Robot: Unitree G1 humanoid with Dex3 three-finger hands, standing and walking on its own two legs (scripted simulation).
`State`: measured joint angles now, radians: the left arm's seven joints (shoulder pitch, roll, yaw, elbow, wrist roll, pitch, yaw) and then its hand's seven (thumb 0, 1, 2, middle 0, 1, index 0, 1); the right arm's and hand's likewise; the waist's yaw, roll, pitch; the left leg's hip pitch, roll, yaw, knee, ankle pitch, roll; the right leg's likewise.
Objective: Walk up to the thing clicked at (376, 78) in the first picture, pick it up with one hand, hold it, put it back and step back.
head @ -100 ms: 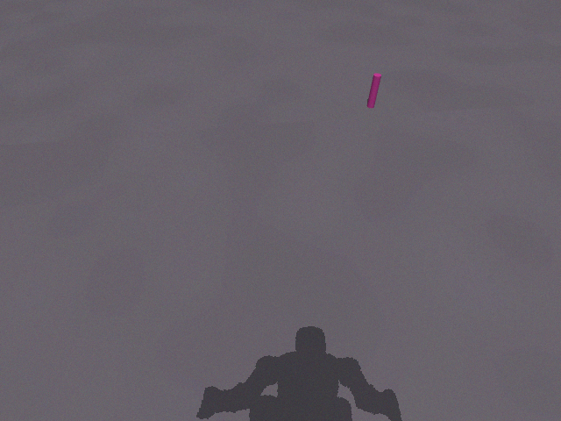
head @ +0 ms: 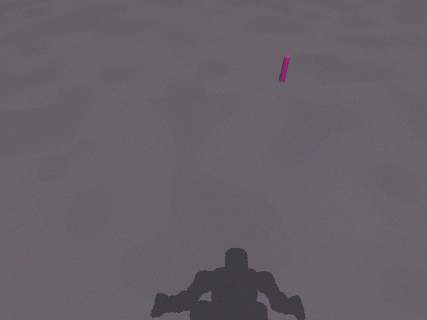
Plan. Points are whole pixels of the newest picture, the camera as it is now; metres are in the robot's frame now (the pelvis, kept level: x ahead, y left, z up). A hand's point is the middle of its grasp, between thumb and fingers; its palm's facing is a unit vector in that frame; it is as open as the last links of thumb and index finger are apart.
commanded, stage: stand
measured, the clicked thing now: (284, 69) +2.21 -0.57 -0.67
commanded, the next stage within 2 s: none
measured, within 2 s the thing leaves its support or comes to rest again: neither
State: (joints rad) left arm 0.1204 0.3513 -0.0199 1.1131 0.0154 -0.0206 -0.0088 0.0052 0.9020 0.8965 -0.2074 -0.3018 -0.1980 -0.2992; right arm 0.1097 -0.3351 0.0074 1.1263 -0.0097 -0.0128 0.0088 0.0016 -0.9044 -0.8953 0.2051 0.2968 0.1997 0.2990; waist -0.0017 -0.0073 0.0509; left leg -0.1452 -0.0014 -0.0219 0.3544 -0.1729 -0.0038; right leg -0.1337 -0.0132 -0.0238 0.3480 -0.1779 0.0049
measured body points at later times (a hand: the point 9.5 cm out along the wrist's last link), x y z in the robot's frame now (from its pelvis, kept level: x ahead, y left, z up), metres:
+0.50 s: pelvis +0.00 +0.00 +0.00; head +0.01 +0.00 +0.45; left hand +0.08 +0.29 -0.13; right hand +0.08 -0.30 -0.13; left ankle +0.01 +0.12 -0.75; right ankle +0.01 -0.12 -0.75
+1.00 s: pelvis +0.01 -0.01 +0.00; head +0.02 -0.01 +0.45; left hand +0.08 +0.29 -0.13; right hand +0.08 -0.31 -0.13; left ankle +0.01 +0.12 -0.75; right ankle +0.01 -0.12 -0.75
